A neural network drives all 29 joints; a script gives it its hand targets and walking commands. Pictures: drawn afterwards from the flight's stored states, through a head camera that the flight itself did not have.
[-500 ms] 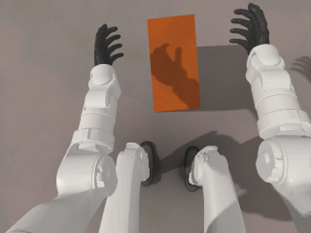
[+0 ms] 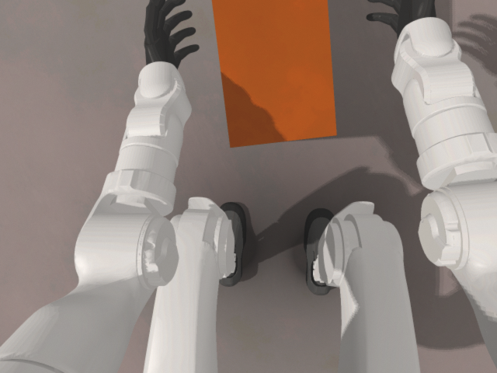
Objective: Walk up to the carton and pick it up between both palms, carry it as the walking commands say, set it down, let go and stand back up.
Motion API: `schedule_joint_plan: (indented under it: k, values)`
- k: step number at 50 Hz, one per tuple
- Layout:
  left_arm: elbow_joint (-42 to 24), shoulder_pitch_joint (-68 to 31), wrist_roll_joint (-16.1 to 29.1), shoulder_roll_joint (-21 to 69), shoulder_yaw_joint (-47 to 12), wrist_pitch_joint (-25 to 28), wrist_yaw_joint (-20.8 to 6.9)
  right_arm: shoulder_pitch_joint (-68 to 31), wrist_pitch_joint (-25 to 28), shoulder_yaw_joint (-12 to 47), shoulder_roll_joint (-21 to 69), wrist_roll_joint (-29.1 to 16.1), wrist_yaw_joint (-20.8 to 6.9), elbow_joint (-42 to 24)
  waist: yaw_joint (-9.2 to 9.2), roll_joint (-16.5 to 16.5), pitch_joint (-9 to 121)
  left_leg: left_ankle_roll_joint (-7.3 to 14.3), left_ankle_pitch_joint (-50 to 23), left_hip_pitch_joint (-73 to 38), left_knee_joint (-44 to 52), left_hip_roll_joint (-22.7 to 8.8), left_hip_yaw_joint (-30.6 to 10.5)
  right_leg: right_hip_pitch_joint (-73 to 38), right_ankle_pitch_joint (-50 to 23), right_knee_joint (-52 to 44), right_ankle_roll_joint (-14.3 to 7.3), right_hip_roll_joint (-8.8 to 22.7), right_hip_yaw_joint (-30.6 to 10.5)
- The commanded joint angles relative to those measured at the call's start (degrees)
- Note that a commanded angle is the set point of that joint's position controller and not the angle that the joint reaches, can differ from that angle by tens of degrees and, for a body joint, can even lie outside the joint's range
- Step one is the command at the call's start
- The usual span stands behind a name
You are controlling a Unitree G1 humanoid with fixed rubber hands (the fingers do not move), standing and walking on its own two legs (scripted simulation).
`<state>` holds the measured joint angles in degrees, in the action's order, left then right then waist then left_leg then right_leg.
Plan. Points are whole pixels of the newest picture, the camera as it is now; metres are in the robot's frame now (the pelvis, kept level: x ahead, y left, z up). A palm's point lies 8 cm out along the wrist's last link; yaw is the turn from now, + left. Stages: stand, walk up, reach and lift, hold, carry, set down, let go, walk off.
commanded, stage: reach and lift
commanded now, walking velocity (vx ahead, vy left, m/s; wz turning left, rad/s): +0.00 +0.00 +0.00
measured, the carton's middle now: (274, 58) +0.54 +0.00 -0.30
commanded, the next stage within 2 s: none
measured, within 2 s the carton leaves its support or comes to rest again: leaves its support in 1.78 s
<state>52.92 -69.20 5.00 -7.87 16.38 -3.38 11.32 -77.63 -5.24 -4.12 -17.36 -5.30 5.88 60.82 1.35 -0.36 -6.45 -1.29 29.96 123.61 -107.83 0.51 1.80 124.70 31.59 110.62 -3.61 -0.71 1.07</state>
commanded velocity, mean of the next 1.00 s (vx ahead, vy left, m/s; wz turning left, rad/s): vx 0.00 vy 0.00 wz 0.00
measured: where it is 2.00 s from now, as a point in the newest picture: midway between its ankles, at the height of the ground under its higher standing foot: (270, 261)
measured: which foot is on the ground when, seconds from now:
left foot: down 0.00-1.00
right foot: down 0.00-1.00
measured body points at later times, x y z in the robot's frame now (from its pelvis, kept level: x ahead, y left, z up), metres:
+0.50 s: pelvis -0.01 +0.00 -0.07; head +0.36 -0.04 +0.18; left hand +0.53 +0.15 -0.25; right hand +0.54 -0.16 -0.26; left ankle +0.11 +0.12 -0.41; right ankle +0.09 -0.09 -0.41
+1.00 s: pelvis -0.01 +0.01 -0.06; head +0.36 -0.03 +0.18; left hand +0.53 +0.12 -0.25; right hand +0.55 -0.13 -0.25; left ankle +0.11 +0.12 -0.41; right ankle +0.09 -0.09 -0.41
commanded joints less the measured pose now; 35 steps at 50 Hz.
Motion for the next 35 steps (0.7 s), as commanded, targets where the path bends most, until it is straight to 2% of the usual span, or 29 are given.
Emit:
schedule_joint_plan:
  k: [1,7,14,19,35]
  values:
    - [-3.3,-12.8,1.0,-5.2,-0.2,1.8,-0.3,-16.2,1.4,0.9,-4.1,-0.1,0.4,-4.7,1.03,5.4,62.2,-1.4,-15.8,-25.8,2.8,5.6,2.1,-39.9,-20.5,-7.4,3.3,-3.5,-4.8]
    - [0.8,-16.5,2.8,-7.1,-0.9,3.0,-0.2,-20.1,2.4,3.5,-4.6,-2.0,0.6,-2.8,1.61,6.4,60.5,-1.0,-14.8,-25.1,-1.7,5.1,2.0,-38.5,-19.3,-3.5,3.7,-2.8,-5.3]
    - [3.9,-21.3,5.1,-9.4,-2.2,3.9,0.0,-24.0,3.3,6.0,-6.2,-4.5,1.0,0.3,1.77,5.9,59.2,-1.3,-14.4,-24.9,-6.0,4.3,1.9,-37.5,-17.9,0.3,3.8,-2.1,-5.8]
    - [6.8,-20.7,8.1,-7.7,-4.4,3.9,-0.2,-24.8,3.9,7.6,-7.1,-5.6,1.2,-0.3,0.35,6.3,60.2,-1.4,-15.6,-25.6,-7.9,4.2,1.6,-38.5,-19.2,2.0,3.7,-1.9,-5.4]
    - [6.7,-20.5,6.5,-6.2,-3.5,4.4,0.2,-23.5,4.1,7.2,-5.0,-4.9,0.4,2.1,0.92,5.4,54.0,-1.2,-16.1,-25.1,-7.1,4.9,0.8,-30.9,-16.9,2.5,3.9,-2.3,-5.2]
